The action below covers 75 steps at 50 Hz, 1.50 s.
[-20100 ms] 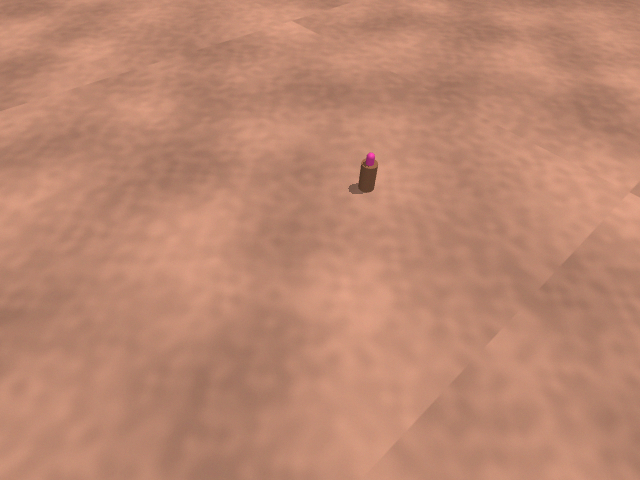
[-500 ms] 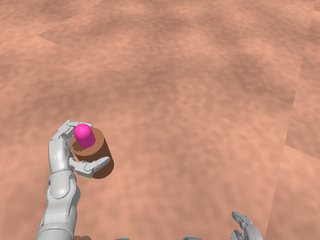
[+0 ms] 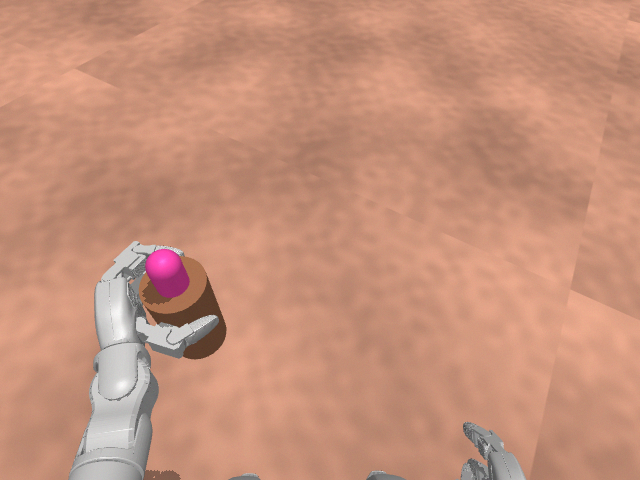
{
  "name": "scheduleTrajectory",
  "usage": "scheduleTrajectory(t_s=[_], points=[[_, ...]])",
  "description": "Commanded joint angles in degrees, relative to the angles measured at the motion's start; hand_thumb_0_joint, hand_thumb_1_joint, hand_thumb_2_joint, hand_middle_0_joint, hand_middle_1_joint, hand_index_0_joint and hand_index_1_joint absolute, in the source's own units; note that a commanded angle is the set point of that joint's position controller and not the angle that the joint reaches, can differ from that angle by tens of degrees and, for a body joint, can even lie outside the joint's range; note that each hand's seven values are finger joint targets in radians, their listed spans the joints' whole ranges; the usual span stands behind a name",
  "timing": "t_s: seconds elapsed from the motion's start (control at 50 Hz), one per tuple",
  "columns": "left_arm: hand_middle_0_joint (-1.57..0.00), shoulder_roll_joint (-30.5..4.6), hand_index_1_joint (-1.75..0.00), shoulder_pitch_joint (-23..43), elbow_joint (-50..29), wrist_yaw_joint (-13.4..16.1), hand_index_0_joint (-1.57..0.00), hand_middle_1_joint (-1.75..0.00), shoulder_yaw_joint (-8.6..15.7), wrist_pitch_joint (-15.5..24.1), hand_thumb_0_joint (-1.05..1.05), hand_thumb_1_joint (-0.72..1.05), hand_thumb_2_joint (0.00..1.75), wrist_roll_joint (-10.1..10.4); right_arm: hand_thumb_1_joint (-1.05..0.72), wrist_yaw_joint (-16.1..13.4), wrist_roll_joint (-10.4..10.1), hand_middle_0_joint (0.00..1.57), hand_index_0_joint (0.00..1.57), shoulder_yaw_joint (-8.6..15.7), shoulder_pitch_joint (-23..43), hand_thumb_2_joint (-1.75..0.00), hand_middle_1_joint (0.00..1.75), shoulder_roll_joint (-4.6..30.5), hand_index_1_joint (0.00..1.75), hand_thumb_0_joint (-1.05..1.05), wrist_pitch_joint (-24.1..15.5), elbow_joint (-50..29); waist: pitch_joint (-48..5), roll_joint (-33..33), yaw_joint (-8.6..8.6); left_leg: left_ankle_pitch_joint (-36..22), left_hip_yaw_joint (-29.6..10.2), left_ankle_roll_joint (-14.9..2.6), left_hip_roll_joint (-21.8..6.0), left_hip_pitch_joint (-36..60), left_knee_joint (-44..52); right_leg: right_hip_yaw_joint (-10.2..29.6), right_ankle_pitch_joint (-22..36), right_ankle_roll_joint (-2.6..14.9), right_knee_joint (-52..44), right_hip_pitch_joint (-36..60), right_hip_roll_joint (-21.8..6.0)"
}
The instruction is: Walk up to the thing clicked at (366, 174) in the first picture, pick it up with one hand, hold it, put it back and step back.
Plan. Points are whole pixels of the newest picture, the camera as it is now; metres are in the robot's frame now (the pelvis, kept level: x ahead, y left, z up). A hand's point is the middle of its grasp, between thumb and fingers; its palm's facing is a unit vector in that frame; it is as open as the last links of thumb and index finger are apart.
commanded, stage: crouch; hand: left
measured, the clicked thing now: (182, 301) +0.32 +0.17 +0.03
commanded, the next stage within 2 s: lower in 1.92 s
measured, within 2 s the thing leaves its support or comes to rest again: neither
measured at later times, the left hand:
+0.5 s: hand (183, 331) +0.34 +0.20 -0.10, palm faces +0.35 -0.94 -0.04, open 10.9 cm
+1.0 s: hand (197, 358) +0.39 +0.24 -0.34, palm faces +0.39 -0.92 -0.05, open 10.9 cm
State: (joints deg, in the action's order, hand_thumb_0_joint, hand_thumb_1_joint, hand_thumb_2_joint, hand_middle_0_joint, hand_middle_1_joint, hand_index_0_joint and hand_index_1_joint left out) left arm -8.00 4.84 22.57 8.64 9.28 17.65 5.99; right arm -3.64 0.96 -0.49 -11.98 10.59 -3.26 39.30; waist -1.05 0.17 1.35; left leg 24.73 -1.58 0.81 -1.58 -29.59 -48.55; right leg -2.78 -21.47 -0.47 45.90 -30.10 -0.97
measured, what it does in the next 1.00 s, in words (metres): lowers itself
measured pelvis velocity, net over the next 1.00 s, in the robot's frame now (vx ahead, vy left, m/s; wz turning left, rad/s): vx -0.08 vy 0.00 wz -0.05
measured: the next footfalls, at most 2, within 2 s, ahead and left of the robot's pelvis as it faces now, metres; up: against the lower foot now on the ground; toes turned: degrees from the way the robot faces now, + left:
none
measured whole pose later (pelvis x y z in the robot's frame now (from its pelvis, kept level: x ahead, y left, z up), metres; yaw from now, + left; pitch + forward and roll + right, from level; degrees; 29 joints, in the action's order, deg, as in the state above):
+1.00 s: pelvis -0.08 +0.00 -0.28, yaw -3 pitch +34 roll -4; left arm -24.1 38.2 68.3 4.6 31.2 44.2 2.2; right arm 4.7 6.5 -2.5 -6.8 14.1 -1.2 42.5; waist -8.7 -0.4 9.9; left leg 40.4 -4.6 1.1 -0.6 -109.3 -115.6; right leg -3.2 -35.4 -0.1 111.0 -109.6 -1.9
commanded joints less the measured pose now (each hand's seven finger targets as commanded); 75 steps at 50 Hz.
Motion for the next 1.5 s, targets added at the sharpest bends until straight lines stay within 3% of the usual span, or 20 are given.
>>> scheduleTrajectory(t_s=[0.0, 0.06, 0.18, 0.3, 0.42, 0.46, 0.5, 0.54, 0.56, 0.62, 0.64, 0.68, 0.74, 0.84, 0.9, 1.02, 1.08, 1.12, 1.42, 1.48], points=[[-1.09, -8.29, -1.25, 24.35, -22.21, -0.23, -1.10, -1.25, 2.07, 8.55, 0.00, -0.05, 1.13, 0.89, -0.90, -0.65, 0.14, 0.20, 0.20, 2.69, 0.82, -0.91, 0.30, 7.52, 0.30, 0.00, -2.06, -6.32, -21.74, 4.64, 0.41, -19.82, 0.05, -0.36, 1.37, 8.57, 6.28, -0.22, 18.97, 0.99, -4.36, 9.19, 1.27], [-1.10, -5.99, -1.25, 23.84, -18.88, 0.36, -1.12, -1.25, 1.05, 8.60, 0.00, -0.08, 1.13, 0.84, -0.90, -0.29, 0.25, 0.20, 0.20, 2.67, 1.18, -0.90, 0.30, 7.31, 0.30, 0.00, -2.11, -6.07, -17.93, 3.25, 0.73, -15.73, -0.30, -0.34, 1.21, 6.49, 6.85, -0.55, 15.07, 1.08, -4.41, 6.66, 1.37], [-1.10, -7.54, -1.26, 22.75, -10.56, 0.28, -1.12, -1.26, 4.39, 12.14, 0.00, -0.07, 1.14, 0.21, -0.89, 0.43, 1.08, 0.20, 0.20, 3.24, 0.61, -0.90, 0.30, 7.55, 0.30, 0.00, -1.77, -4.96, -18.84, 1.59, 0.62, -16.12, 0.09, -0.83, 1.38, 1.71, 2.90, 0.00, 16.73, 0.90, -1.32, 3.52, 0.80], [-1.13, -9.59, -1.29, 28.47, -0.78, -0.70, -1.16, -1.30, 7.50, 19.42, 0.00, -0.03, 1.16, -0.43, -0.88, 1.96, 2.29, 0.20, 0.20, 4.21, -0.21, -0.90, 0.30, 8.51, 0.30, 0.00, -1.16, -3.19, -21.07, 3.77, 0.95, -14.42, -0.34, -0.40, 1.24, -5.75, -4.09, 0.25, 13.56, 1.73, 6.46, -6.62, 0.70], [-1.19, -13.59, -1.35, 35.16, 8.25, -1.48, -1.22, -1.36, 10.38, 28.85, 0.00, -0.01, 1.20, -0.23, -0.88, 3.74, 3.59, 0.20, 0.20, 4.05, 0.14, -0.90, 0.30, 9.49, 0.30, 0.00, -1.39, -3.16, -31.86, 5.39, 1.79, -8.02, -0.64, -0.81, 1.66, -20.16, -18.39, 0.81, 7.29, 2.17, 19.56, -21.05, 0.86], [-1.20, -13.05, -1.35, 38.33, 10.68, -1.92, -1.23, -1.35, 8.64, 30.75, 0.00, 0.01, 1.21, -0.48, -0.87, 3.99, 3.89, 0.20, 0.20, 4.06, -0.16, -0.89, 0.30, 10.18, 0.30, 0.00, -1.43, -2.83, -34.07, 6.66, 3.33, -6.83, -0.83, -0.82, 1.86, -23.99, -22.58, 0.92, 6.40, 2.31, 23.40, -26.53, 1.04], [-1.20, -17.12, -1.34, 41.80, 11.19, -2.19, -1.22, -1.34, 11.39, 32.33, 0.00, -0.01, 1.20, 0.13, -0.88, 4.33, 3.96, 0.20, 0.20, 3.74, -0.16, -0.90, 0.30, 10.90, 0.30, 0.00, -1.50, -2.81, -38.55, 7.70, 2.50, -5.12, -0.74, -0.85, 1.88, -27.69, -25.83, 2.02, 4.79, 2.28, 26.43, -28.11, 0.89], [-1.19, -17.65, -1.36, 43.98, 11.39, -2.51, -1.22, -1.36, 11.65, 33.44, 0.00, -0.03, 1.22, 0.53, -0.88, 4.75, 4.19, 0.20, 0.20, 3.93, -0.97, -0.90, 0.30, 11.79, 0.30, 0.00, -1.27, -2.55, -42.37, 9.38, 3.33, -5.79, -1.16, -0.51, 2.02, -29.76, -28.61, 1.38, 4.80, 2.60, 30.13, -31.73, 1.06], [-1.19, -19.81, -1.36, 45.28, 11.90, -2.40, -1.22, -1.36, 12.82, 33.76, 0.00, -0.02, 1.22, 0.61, -0.88, 4.91, 4.22, 0.20, 0.20, 3.75, -0.63, -0.90, 0.30, 12.11, 0.30, 0.00, -1.20, -2.51, -42.57, 10.49, 2.52, -4.83, -1.04, -0.41, 2.06, -31.07, -29.46, 1.51, 3.84, 2.67, 31.45, -33.07, 1.09], [-1.20, -22.11, -1.37, 47.11, 13.77, -2.37, -1.21, -1.37, 14.38, 33.93, 0.00, 0.01, 1.25, 0.21, -0.89, 5.36, 4.39, 0.20, 0.20, 3.79, -1.59, -0.90, 0.30, 13.14, 0.30, 0.00, -0.76, -1.51, -47.39, 10.32, 3.55, -7.94, -1.11, -0.78, 1.97, -34.51, -34.93, 1.80, 6.82, 2.57, 36.11, -36.18, 1.09], [-1.21, -21.13, -1.38, 48.33, 14.64, -2.82, -1.23, -1.38, 13.42, 34.03, 0.00, 0.02, 1.24, 0.26, -0.90, 5.49, 4.50, 0.20, 0.20, 3.68, -1.52, -0.90, 0.30, 13.07, 0.30, 0.00, -0.57, -1.43, -46.90, 10.17, 4.67, -6.37, -1.23, -0.90, 2.14, -36.94, -36.31, 1.77, 5.82, 2.54, 37.41, -37.80, 1.10], [-1.22, -24.42, -1.37, 48.44, 17.43, -2.73, -1.23, -1.37, 16.33, 33.74, 0.00, 0.01, 1.23, 0.25, -0.90, 5.82, 4.34, 0.20, 0.20, 3.61, -1.50, -0.91, 0.30, 13.58, 0.30, 0.00, -0.35, -0.95, -46.89, 8.98, 3.96, -4.99, -1.26, -1.01, 2.12, -40.80, -38.53, 2.01, 4.72, 2.34, 39.37, -39.00, 1.09], [-1.22, -25.06, -1.39, 51.19, 20.16, -3.22, -1.24, -1.39, 17.15, 33.95, 0.00, 0.00, 1.24, 0.05, -0.90, 6.47, 4.47, 0.20, 0.20, 3.50, -2.08, -0.91, 0.30, 14.13, 0.30, 0.00, -0.04, -0.48, -48.18, 9.58, 5.45, -3.19, -1.65, -0.97, 2.15, -44.45, -42.39, 1.42, 2.84, 2.53, 43.63, -44.59, 1.17], [-1.23, -31.30, -1.39, 51.50, 27.08, -3.71, -1.26, -1.39, 22.78, 34.56, 0.00, -0.03, 1.24, -1.28, -0.91, 7.15, 5.00, 0.20, 0.20, 2.37, -2.66, -0.91, 0.30, 14.81, 0.30, 0.00, 0.91, 0.40, -49.33, 9.17, 5.22, -2.79, -0.90, -1.21, 2.43, -52.79, -49.17, 1.03, 2.28, 2.32, 50.17, -47.83, 1.01], [-1.23, -34.98, -1.40, 55.56, 27.63, -3.70, -1.25, -1.40, 24.98, 35.27, 0.00, -0.03, 1.24, -1.68, -0.91, 7.55, 5.35, 0.20, 0.20, 1.79, -2.13, -0.91, 0.30, 15.25, 0.30, 0.00, 1.21, 0.30, -48.18, 11.15, 5.72, 2.03, -0.88, -1.07, 2.51, -57.35, -51.53, 0.60, -2.34, 2.44, 53.61, -52.78, 1.06], [-1.22, -39.14, -1.39, 58.93, 27.29, -5.12, -1.24, -1.39, 26.24, 35.64, 0.00, -0.05, 1.23, -3.10, -0.92, 7.64, 6.14, 0.20, 0.20, 1.37, -2.71, -0.91, 0.30, 16.36, 0.30, 0.00, 1.56, 1.07, -50.60, 15.31, 6.87, 4.67, -0.47, -0.63, 2.32, -59.30, -56.10, -0.37, -4.42, 2.44, 59.23, -58.31, 1.08], [-1.20, -37.48, -1.39, 62.42, 26.00, -6.12, -1.22, -1.38, 24.35, 35.27, 0.00, -0.04, 1.24, -2.66, -0.92, 7.80, 6.44, 0.20, 0.20, 1.20, -2.97, -0.91, 0.30, 17.09, 0.30, 0.00, 1.40, 1.63, -50.92, 18.47, 8.73, 3.80, -1.00, -0.42, 2.05, -58.69, -58.70, -1.01, -3.78, 2.58, 62.66, -62.98, 0.80], [-1.18, -37.70, -1.36, 62.05, 26.30, -6.44, -1.20, -1.35, 23.67, 34.63, 0.00, -0.06, 1.21, -3.07, -0.91, 7.70, 6.60, 0.20, 0.20, 1.19, -2.80, -0.91, 0.30, 17.60, 0.30, 0.00, 1.48, 2.22, -50.45, 19.48, 8.34, 3.65, -1.38, -0.20, 1.79, -57.79, -59.88, -1.47, -4.15, 2.70, 64.41, -66.22, 0.72], [-1.26, -44.33, -1.44, 59.92, 30.59, -6.62, -1.30, -1.45, 29.19, 34.22, 0.00, 0.04, 1.27, -3.07, -0.90, 7.96, 8.43, 0.20, 0.20, -1.93, -2.04, -0.90, 0.30, 20.86, 0.30, 0.00, 3.31, 1.91, -43.91, 17.27, 9.81, 6.67, -2.62, -0.40, 2.11, -69.01, -68.90, -3.74, -5.16, 2.01, 71.98, -70.60, 0.67], [-1.24, -45.44, -1.43, 60.02, 29.89, -7.15, -1.28, -1.44, 28.35, 34.35, 0.00, 0.06, 1.27, -3.64, -0.89, 8.01, 8.88, 0.20, 0.20, -2.51, -1.48, -0.90, 0.30, 20.99, 0.30, 0.00, 3.91, 1.93, -42.54, 18.50, 10.05, 7.72, -2.25, -0.53, 2.09, -70.66, -69.99, -3.76, -6.11, 1.96, 72.65, -71.05, 0.91]])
